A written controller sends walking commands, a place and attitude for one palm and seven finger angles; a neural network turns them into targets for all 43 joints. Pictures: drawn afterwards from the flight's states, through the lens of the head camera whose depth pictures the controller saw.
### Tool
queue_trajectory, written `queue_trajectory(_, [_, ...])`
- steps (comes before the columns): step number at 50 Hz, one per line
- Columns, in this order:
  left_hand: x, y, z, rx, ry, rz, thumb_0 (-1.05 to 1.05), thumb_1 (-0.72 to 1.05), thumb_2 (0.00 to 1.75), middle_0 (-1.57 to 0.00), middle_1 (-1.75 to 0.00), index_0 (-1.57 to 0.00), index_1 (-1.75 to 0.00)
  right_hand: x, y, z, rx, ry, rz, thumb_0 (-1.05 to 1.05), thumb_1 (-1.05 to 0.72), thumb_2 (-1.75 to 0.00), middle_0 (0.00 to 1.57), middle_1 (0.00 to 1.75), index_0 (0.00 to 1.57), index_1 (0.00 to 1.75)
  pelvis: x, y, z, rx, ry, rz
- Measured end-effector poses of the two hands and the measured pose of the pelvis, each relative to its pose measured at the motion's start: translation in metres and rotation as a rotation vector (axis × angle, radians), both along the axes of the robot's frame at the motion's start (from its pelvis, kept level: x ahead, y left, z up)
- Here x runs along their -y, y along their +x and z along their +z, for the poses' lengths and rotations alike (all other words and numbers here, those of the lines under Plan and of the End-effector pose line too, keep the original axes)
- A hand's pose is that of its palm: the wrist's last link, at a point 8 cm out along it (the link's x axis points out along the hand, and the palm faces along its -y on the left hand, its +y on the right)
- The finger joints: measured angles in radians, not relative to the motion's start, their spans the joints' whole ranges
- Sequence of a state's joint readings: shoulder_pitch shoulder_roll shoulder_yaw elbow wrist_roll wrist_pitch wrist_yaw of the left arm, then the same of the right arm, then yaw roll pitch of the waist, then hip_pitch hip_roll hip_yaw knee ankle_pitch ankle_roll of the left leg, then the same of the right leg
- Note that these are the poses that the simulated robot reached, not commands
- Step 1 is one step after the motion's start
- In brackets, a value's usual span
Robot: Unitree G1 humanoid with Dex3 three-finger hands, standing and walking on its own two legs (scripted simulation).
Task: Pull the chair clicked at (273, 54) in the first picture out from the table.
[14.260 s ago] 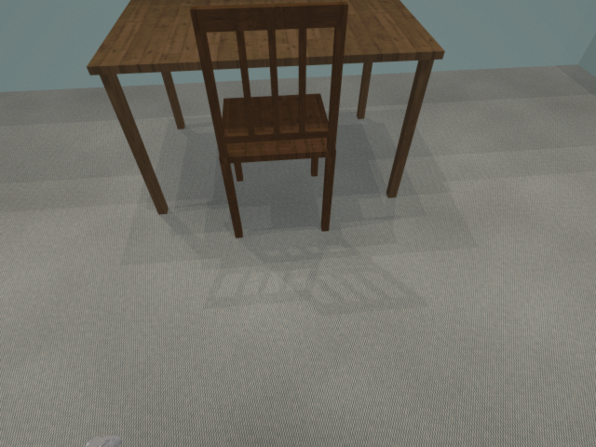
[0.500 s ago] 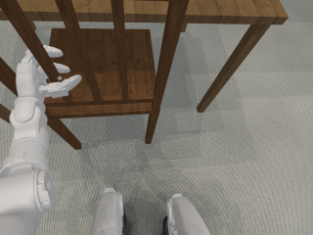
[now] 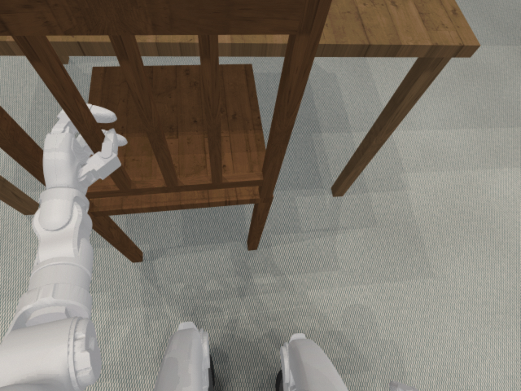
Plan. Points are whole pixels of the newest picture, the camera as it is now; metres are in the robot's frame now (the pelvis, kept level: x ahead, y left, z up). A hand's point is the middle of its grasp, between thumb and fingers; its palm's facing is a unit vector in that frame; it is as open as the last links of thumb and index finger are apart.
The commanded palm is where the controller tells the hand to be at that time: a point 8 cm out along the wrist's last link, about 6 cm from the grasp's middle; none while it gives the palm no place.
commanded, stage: hook a spindle and tug to test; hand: left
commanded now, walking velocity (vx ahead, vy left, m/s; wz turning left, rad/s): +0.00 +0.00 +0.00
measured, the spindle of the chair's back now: (154, 129) +0.49 +0.15 +0.04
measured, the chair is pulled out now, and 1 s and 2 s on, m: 0.01 0.09 0.16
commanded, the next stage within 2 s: step backward, pulling the chair out in 0.30 s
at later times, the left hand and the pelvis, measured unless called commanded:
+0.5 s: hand (114, 164) +0.44 +0.20 +0.03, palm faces +0.13 -0.98 -0.14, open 5.3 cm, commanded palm +0.41 +0.24 +0.02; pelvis +0.01 +0.00 +0.03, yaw +2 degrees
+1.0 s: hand (134, 203) +0.37 +0.16 +0.04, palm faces +0.13 -0.98 -0.15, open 5.1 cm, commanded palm +0.35 +0.21 +0.04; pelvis -0.03 +0.00 +0.09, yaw +1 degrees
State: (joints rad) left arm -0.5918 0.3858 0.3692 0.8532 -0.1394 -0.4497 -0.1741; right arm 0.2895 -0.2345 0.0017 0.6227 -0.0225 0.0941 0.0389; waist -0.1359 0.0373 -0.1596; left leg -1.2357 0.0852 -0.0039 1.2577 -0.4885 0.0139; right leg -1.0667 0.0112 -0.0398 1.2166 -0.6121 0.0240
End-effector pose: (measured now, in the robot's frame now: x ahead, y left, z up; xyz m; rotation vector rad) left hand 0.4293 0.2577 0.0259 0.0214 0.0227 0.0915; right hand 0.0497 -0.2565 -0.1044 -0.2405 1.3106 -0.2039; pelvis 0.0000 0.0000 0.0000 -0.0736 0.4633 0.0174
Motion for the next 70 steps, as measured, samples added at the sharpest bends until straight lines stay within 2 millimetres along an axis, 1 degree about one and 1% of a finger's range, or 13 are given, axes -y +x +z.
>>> queue_trajectory(11, [0.001, -0.009, 0.0, 0.004, 0.003, -0.008, 0.01, 0.75, 0.78, -0.45, -1.45, -0.43, -1.45, 0.002, 0.023, 0.003, 0.052, -0.001, 0.02, 0.0, -0.91, -0.9, 0.2, 0.3, 0.2, 0.3, 0.001, 0.006, 0.002, 0.007, 0.006, 0.002])
queue_trajectory(21, [0.006, -0.019, 0.0, 0.0, 0.006, 0.006, 0.01, 0.75, 0.78, -0.45, -1.45, -0.42, -1.45, 0.004, 0.032, 0.002, 0.075, 0.009, 0.037, 0.0, -0.91, -0.9, 0.2, 0.3, 0.2, 0.3, 0.004, 0.008, 0.004, 0.013, 0.014, 0.004])
queue_trajectory(23, [0.006, -0.02, 0.006, -0.057, 0.06, 0.023, 0.0, 0.73, 0.78, -0.45, -1.44, -0.42, -1.45, 0.003, 0.032, 0.006, 0.062, 0.006, 0.012, 0.0, -0.91, -0.9, 0.2, 0.3, 0.2, 0.3, 0.005, 0.006, 0.011, 0.06, 0.019, 0.011])
queue_trajectory(25, [0.008, -0.019, 0.014, -0.16, 0.1, 0.055, 0.0, 0.74, 0.79, -0.45, -1.39, -0.42, -1.45, -0.001, 0.033, 0.018, 0.058, 0.006, -0.009, 0.0, -0.91, -0.9, 0.2, 0.3, 0.2, 0.3, 0.004, 0.007, 0.026, 0.105, 0.023, 0.018])
queue_trajectory(30, [0.017, -0.026, 0.025, -0.359, 0.022, 0.157, 0.02, 0.74, 0.79, -0.34, -1.19, -0.45, -1.45, -0.009, 0.033, 0.054, 0.059, 0.008, -0.027, 0.0, -0.91, -0.9, 0.2, 0.3, 0.2, 0.3, 0.001, 0.016, 0.064, 0.166, 0.033, 0.02])
queue_trajectory(32, [0.021, -0.028, 0.028, -0.4, 0.009, 0.161, 0.03, 0.74, 0.78, -0.32, -1.14, -0.46, -1.45, -0.008, 0.031, 0.067, 0.061, -0.007, -0.027, 0.0, -0.91, -0.9, 0.2, 0.3, 0.2, 0.3, 0.0, 0.018, 0.074, 0.186, 0.033, 0.022])
queue_trajectory(35, [0.026, -0.031, 0.032, -0.449, 0.033, 0.13, 0.03, 0.74, 0.78, -0.33, -1.12, -0.47, -1.45, -0.002, 0.026, 0.08, 0.066, -0.041, -0.035, 0.0, -0.91, -0.9, 0.21, 0.3, 0.2, 0.3, -0.002, 0.017, 0.084, 0.215, 0.03, 0.023])
queue_trajectory(39, [0.031, -0.039, 0.033, -0.473, 0.061, 0.087, 0.03, 0.73, 0.77, -0.33, -1.15, -0.48, -1.45, 0.008, 0.015, 0.089, 0.075, -0.082, -0.051, 0.0, -0.91, -0.9, 0.21, 0.3, 0.2, 0.3, -0.006, 0.01, 0.09, 0.246, 0.029, 0.017])
queue_trajectory(46, [0.04, -0.064, 0.033, -0.469, 0.074, 0.066, 0.01, 0.72, 0.76, -0.32, -1.17, -0.49, -1.45, 0.013, -0.007, 0.086, 0.087, -0.077, -0.066, 0.0, -0.91, -0.9, 0.2, 0.3, 0.2, 0.3, -0.005, -0.011, 0.093, 0.294, 0.036, -0.001])
queue_trajectory(55, [0.057, -0.11, 0.034, -0.48, 0.071, 0.096, 0.01, 0.72, 0.76, -0.3, -1.16, -0.49, -1.45, 0.011, -0.031, 0.074, 0.12, -0.009, -0.056, 0.0, -0.91, -0.9, 0.2, 0.3, 0.2, 0.3, 0.013, -0.043, 0.094, 0.348, 0.034, 0.011])
queue_trajectory(59, [0.063, -0.129, 0.035, -0.485, 0.068, 0.111, 0.01, 0.71, 0.76, -0.31, -1.15, -0.49, -1.45, 0.018, -0.037, 0.073, 0.148, -0.017, -0.048, 0.0, -0.91, -0.9, 0.21, 0.3, 0.2, 0.3, 0.016, -0.055, 0.094, 0.374, 0.039, 0.023])
queue_trajectory(63, [0.065, -0.142, 0.035, -0.486, 0.074, 0.104, 0.01, 0.71, 0.76, -0.31, -1.14, -0.5, -1.45, 0.027, -0.042, 0.077, 0.176, -0.05, -0.042, 0.0, -0.91, -0.9, 0.21, 0.3, 0.2, 0.3, 0.014, -0.062, 0.095, 0.398, 0.045, 0.026])
queue_trajectory(70, [0.064, -0.153, 0.035, -0.474, 0.092, 0.072, 0.0, 0.7, 0.76, -0.3, -1.16, -0.5, -1.45, 0.033, -0.041, 0.085, 0.214, -0.097, -0.019, 0.0, -0.91, -0.9, 0.2, 0.3, 0.2, 0.3, 0.012, -0.066, 0.094, 0.41, 0.053, 0.018])
